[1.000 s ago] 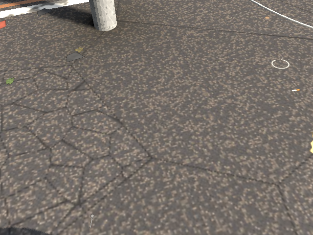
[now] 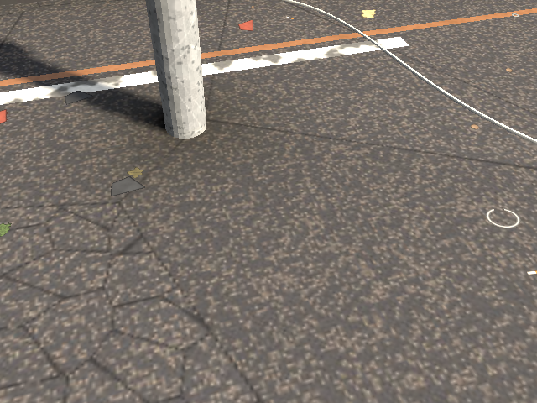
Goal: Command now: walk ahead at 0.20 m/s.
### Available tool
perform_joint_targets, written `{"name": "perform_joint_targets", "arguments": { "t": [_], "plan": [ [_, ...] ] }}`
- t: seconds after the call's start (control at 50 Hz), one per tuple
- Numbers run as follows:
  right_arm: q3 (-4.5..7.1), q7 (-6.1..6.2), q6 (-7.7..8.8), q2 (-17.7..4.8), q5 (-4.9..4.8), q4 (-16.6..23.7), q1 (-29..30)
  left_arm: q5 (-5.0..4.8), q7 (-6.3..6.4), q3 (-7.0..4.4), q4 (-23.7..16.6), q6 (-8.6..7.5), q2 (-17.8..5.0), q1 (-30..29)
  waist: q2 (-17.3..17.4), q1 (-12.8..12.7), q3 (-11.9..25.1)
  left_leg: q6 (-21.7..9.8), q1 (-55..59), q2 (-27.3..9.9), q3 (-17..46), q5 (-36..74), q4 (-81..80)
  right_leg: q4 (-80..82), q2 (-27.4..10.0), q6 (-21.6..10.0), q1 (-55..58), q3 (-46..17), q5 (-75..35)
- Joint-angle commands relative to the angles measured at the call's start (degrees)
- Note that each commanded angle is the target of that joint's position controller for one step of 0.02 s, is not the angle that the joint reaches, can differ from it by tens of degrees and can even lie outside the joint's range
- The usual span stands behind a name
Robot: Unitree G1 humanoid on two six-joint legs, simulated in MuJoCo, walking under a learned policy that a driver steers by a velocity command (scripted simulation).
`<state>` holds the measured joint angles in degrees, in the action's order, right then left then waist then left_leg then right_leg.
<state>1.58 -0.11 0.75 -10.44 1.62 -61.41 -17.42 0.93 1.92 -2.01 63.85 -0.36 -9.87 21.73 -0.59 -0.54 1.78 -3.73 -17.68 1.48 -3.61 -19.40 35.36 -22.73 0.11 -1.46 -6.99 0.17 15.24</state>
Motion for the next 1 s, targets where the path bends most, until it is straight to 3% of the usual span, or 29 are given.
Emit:
{"name": "perform_joint_targets", "arguments": {
  "t": [0.02, 0.04, 0.06, 0.08, 0.1, 0.12, 0.14, 0.16, 0.22, 0.26, 0.3, 0.32, 0.34, 0.36, 0.38, 0.4, 0.42, 0.46, 0.54, 1.0],
  "plan": [
    [0.20, 0.10, 2.15, -0.78, -0.16, 2.49, -0.64, 0.06, 0.18, -1.57, -2.07, -0.96, -7.35, -2.57, -4.73, 2.53, -9.33, -0.54, -1.09, -1.45, 0.35, -0.25, -3.75, 10.37, -12.74, -7.75, -6.84, -12.35, 12.17],
    [0.27, 0.60, 2.54, -0.47, -0.45, 1.39, -3.06, 0.07, 0.10, -1.44, -1.77, -1.07, -6.55, -2.47, -4.20, 3.16, -9.38, -0.52, 4.69, 0.12, -0.58, 1.53, -8.82, 6.25, -10.41, -6.55, -9.11, -9.74, 6.84],
    [0.61, 1.19, 2.90, -1.60, -0.29, 0.36, -5.95, 0.28, 0.09, -1.19, -1.42, -1.23, -5.25, -1.67, -1.85, 3.55, -9.13, -0.33, 9.58, -1.03, 2.19, 3.95, -12.73, 0.72, -8.04, -4.86, -11.19, -7.10, 3.10],
    [1.27, 1.83, 3.32, -5.31, -0.03, 0.12, -8.43, 0.07, -0.12, -0.38, -2.04, -1.46, -2.17, -0.54, 6.02, 2.82, -7.49, -1.65, 13.82, -9.04, 13.81, 5.53, -17.97, -8.61, -2.93, -2.47, -15.28, -1.53, 3.11],
    [2.34, 1.85, 2.84, -9.97, -1.11, -0.83, -12.50, -0.11, -0.21, 0.12, -3.00, -1.37, -0.57, 0.73, 14.98, 3.27, -6.23, -6.82, 16.47, -17.57, 25.61, 10.48, -21.97, -17.10, 1.86, -0.63, -21.05, 4.16, 11.83],
    [1.22, 1.87, 2.65, -6.57, -0.39, -1.31, -13.07, 0.24, -0.09, -0.52, -3.20, -0.94, -3.67, -1.19, 12.53, 3.58, -6.74, -10.00, 15.41, -21.31, 29.10, 21.28, -21.59, -23.43, 0.52, -0.63, -21.34, 2.10, 17.59],
    [0.45, 1.97, 2.83, -4.41, 0.00, -0.80, -11.06, 0.36, -0.08, -0.45, -3.04, -0.66, -2.99, -2.34, 7.48, 2.37, -6.82, -10.47, 14.14, -20.32, 25.38, 29.19, -20.23, -27.08, -0.66, -0.62, -20.73, 0.10, 16.97],
    [0.11, 2.26, 2.96, -4.15, 0.12, 0.03, -8.47, 0.20, -0.19, -0.03, -2.62, -0.60, -1.46, -2.63, 5.07, 1.25, -5.75, -9.64, 13.53, -18.59, 21.11, 33.95, -19.82, -27.44, -1.56, -0.37, -19.35, -0.68, 14.77],
    [-1.18, 3.13, 3.36, -2.76, -0.17, 0.68, -4.48, -0.34, -0.35, 0.36, -1.89, -0.44, -0.96, -2.43, 5.20, -1.22, -2.36, -6.63, 13.41, -13.90, 11.62, 48.65, -17.88, -20.66, -1.88, 0.70, -12.79, 0.00, 8.33],
    [-1.71, 3.25, 3.10, -2.41, -0.39, 0.09, -4.55, -1.08, 0.14, 0.69, -1.63, 0.03, -0.84, -2.95, 6.49, -1.09, -1.13, -5.51, 13.55, -11.83, 8.20, 51.93, -15.89, -14.21, -0.69, 1.09, -8.91, 1.30, 5.36],
    [-1.89, 3.27, 2.52, -2.58, -0.87, -0.58, -4.96, -1.37, 0.69, 1.04, -1.18, 0.54, -0.76, -3.03, 6.82, -0.98, -0.83, -4.84, 12.62, -11.31, 7.53, 48.68, -14.63, -7.64, -0.43, 1.09, -5.04, 2.12, -0.28],
    [-1.86, 3.20, 2.16, -2.72, -1.29, -0.77, -4.47, -1.21, 0.82, 1.37, -0.83, 0.60, -0.39, -2.64, 6.00, -1.65, -1.16, -3.67, 10.24, -10.80, 7.28, 42.91, -14.35, -2.46, -0.99, 0.94, -1.21, 1.95, -7.30],
    [-1.68, 3.05, 1.93, -2.90, -1.53, -0.86, -4.67, -0.73, 0.88, 1.36, -0.73, 0.56, -1.52, -2.84, 4.83, -1.47, -1.54, -1.96, 7.29, -9.82, 7.81, 32.16, -15.11, -0.17, -2.70, 0.68, 2.41, -0.05, -13.44],
    [-1.52, 2.91, 1.79, -2.89, -1.46, -0.70, -5.22, 0.01, 0.85, 1.15, -1.18, 0.32, -3.61, -3.49, 3.07, -0.49, -2.32, -0.92, 3.87, -8.26, 8.08, 19.93, -16.19, 0.50, -6.04, 0.36, 5.09, -3.29, -17.81],
    [-1.26, 2.72, 1.50, -1.84, -1.37, -1.24, -7.65, 0.15, 0.72, 0.87, -1.13, 0.19, -5.49, -4.20, -1.00, 1.63, -5.10, -0.58, 2.36, -5.85, 7.53, 12.81, -17.96, -1.44, -7.90, -0.83, 4.02, -4.89, -22.45],
    [-1.74, 2.83, 0.98, 0.52, -1.19, -2.47, -9.39, -0.46, 0.52, 0.91, -0.73, 0.39, -4.56, -5.86, -4.62, 1.91, -7.08, -0.34, 4.56, -4.93, 6.88, 10.72, -19.20, -1.56, -7.49, -1.74, 0.21, -4.77, -19.13],
    [-1.48, 3.07, 0.68, -0.48, -0.88, -2.77, -8.24, -0.55, 0.36, 1.22, -0.76, 0.35, -2.64, -6.05, -3.94, 0.86, -8.64, -0.14, 6.39, -5.05, 6.88, 12.07, -18.22, -0.35, -6.77, -1.43, -2.18, -4.81, -16.95],
    [-1.04, 3.00, 0.65, -1.57, -0.98, -2.51, -6.62, -0.49, 0.65, 1.44, -0.16, -0.06, -1.90, -5.40, -2.74, 0.62, -7.26, -0.13, 9.08, -5.91, 7.17, 18.64, -16.89, 0.69, -6.27, -1.13, -1.51, -4.43, -19.51],
    [-1.00, 3.04, 0.74, -0.98, -1.17, -3.04, -5.74, -0.79, 1.09, 1.23, 0.42, -0.51, -2.52, -5.08, -0.29, 0.84, -4.59, 0.29, 11.85, -6.39, 6.93, 21.34, -17.05, 0.91, -6.26, -1.38, 0.67, -4.27, -21.54],
    [-1.72, 3.27, 0.17, -0.67, -1.09, -5.24, -5.36, -0.52, 1.02, 1.70, 2.98, -0.01, -1.62, -1.96, 0.70, 0.41, -6.66, 0.34, 10.87, -7.06, 7.21, 16.59, -18.56, 3.48, -5.74, -1.27, -0.40, -4.01, -15.13]
  ]
}}
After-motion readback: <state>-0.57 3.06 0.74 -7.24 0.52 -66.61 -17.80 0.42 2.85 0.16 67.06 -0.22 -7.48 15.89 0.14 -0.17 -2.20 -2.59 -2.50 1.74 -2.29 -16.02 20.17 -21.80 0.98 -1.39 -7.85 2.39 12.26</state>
